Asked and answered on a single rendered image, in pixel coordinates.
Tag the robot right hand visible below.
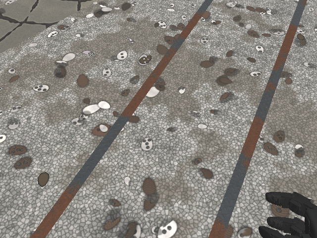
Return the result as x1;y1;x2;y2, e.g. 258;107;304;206
259;191;317;238

